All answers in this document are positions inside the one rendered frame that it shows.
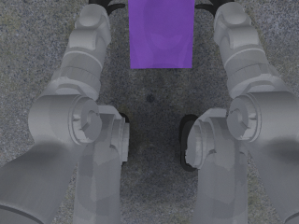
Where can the robot right forearm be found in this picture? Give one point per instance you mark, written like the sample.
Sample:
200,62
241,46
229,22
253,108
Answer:
242,53

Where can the robot left upper arm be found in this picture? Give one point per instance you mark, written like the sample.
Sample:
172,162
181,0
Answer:
33,186

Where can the carton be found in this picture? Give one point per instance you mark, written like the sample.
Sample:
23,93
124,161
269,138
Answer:
160,33

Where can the robot left hand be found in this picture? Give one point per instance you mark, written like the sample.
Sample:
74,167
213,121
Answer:
108,8

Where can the robot right upper arm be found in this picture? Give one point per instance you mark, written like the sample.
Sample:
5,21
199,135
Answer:
268,124

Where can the robot right hand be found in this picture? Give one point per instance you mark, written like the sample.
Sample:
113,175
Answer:
213,8

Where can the right robot thigh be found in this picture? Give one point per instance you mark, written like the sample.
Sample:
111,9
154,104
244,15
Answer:
222,193

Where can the right robot foot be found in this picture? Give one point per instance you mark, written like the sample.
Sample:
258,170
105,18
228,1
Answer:
183,133

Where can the robot left forearm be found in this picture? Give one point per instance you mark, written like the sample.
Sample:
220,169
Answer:
84,56

